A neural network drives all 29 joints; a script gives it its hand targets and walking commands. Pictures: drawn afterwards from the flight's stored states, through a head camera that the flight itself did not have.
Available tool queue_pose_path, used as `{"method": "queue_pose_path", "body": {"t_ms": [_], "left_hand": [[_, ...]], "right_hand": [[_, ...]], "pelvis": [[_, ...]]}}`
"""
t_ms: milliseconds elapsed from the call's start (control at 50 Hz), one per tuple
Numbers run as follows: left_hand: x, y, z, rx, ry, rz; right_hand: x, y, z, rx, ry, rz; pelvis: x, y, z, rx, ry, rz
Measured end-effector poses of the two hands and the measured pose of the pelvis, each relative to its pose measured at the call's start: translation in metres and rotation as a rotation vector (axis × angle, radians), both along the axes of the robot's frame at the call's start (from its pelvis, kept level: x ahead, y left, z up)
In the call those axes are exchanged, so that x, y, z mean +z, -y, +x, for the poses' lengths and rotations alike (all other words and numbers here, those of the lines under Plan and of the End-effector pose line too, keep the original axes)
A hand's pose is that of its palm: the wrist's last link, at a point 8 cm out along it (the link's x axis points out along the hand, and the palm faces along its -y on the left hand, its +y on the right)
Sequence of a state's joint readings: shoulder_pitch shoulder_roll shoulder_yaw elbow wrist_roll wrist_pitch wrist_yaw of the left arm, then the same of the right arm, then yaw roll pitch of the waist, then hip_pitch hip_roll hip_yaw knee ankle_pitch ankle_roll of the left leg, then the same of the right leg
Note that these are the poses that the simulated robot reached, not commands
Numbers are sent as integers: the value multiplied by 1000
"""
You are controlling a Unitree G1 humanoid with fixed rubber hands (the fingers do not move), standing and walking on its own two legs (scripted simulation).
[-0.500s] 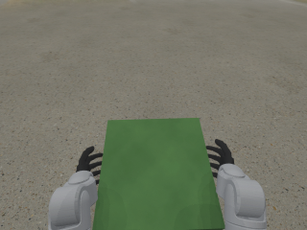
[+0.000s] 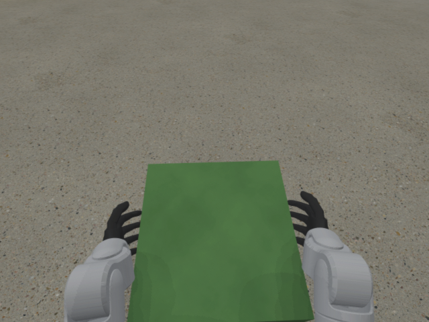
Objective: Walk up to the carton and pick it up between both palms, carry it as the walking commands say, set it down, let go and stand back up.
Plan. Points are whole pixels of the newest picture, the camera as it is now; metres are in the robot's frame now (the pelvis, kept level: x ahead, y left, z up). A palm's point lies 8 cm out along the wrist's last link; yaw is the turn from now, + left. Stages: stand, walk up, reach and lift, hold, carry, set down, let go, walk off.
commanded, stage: carry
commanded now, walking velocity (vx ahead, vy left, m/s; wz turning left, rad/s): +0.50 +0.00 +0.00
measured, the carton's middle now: (215, 249) +0.29 +0.00 +0.00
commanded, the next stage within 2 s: none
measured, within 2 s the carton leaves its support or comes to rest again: neither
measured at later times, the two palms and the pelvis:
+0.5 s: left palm (148, 131) +0.56 +0.16 +0.09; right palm (278, 127) +0.56 -0.16 +0.10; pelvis +0.30 +0.01 -0.01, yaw +0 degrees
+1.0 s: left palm (155, 76) +0.85 +0.19 +0.09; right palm (254, 70) +0.84 -0.13 +0.12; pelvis +0.59 +0.04 +0.01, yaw -1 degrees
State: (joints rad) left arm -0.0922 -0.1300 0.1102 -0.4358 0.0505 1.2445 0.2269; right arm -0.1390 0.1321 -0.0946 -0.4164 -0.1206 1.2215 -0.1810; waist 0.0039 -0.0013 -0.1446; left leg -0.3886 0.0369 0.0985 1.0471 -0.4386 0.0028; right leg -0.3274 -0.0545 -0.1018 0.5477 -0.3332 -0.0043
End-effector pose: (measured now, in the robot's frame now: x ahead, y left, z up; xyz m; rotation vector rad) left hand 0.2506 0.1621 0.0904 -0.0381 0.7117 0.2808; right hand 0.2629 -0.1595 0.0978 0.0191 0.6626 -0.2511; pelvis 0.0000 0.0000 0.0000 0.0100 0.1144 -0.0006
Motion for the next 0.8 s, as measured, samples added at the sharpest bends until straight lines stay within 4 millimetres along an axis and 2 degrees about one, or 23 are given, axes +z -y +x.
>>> {"method": "queue_pose_path", "body": {"t_ms": [100, 200, 360, 480, 540, 660, 740, 800], "left_hand": [[5, -17, 54, 34, 7, -3], [-3, -32, 117, 27, 22, -20], [4, -20, 219, -34, 17, -44], [-1, -4, 297, -40, 35, -24], [-4, -1, 330, -23, 23, -15], [0, -20, 389, 22, 3, -18], [-4, -39, 439, 36, 30, -28], [-6, -44, 476, 18, 23, -38]], "right_hand": [[5, -18, 65, 34, 7, -1], [3, -32, 126, 30, 22, -22], [18, -20, 207, -30, 15, -47], [6, -4, 281, -36, 27, -32], [0, -2, 320, -22, 17, -25], [5, -21, 396, 24, -1, -22], [3, -40, 449, 38, 23, -34], [5, -44, 481, 22, 17, -42]], "pelvis": [[4, -9, 59, 0, -3, -7], [-4, -23, 121, -12, 2, -14], [8, -24, 213, -7, 7, -31], [-3, -11, 288, -4, 5, -15], [-5, -5, 325, -4, 9, -12], [4, -13, 393, -1, 1, -17], [-4, -27, 443, -12, -2, -26], [-3, -36, 479, -21, 5, -28]]}}
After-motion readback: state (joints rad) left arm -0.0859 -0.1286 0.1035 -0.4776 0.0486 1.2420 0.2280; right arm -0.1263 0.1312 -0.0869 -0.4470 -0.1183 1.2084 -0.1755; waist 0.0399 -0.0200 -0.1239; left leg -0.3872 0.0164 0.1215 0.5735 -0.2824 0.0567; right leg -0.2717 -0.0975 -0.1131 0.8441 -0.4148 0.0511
